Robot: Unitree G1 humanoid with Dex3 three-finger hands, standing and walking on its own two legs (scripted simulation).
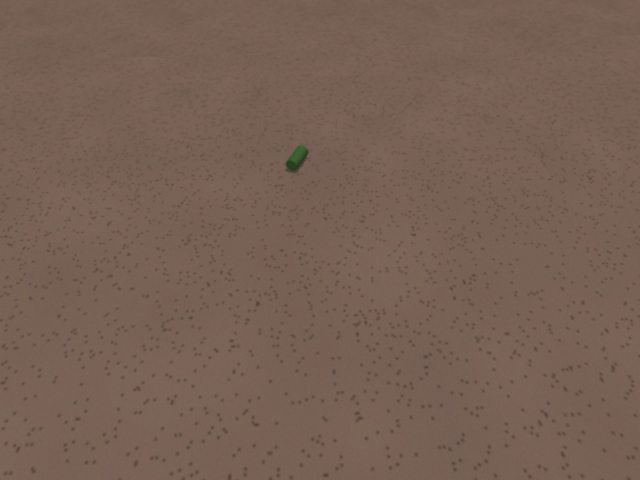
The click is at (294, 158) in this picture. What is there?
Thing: lying can
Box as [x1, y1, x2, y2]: [286, 145, 307, 170]
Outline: 304,146 298,146 287,160 286,165 289,169 295,170 306,155 307,149
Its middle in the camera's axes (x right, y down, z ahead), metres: -0.11 -0.41 +1.97
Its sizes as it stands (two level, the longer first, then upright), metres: 0.135 0.064 0.064
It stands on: the floor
